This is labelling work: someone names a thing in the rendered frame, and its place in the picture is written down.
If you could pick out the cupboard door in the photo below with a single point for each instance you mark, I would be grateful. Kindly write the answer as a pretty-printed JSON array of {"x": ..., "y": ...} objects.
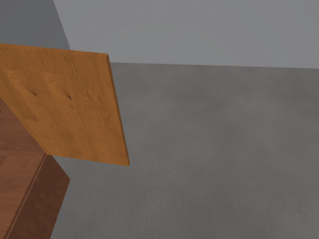
[{"x": 67, "y": 101}]

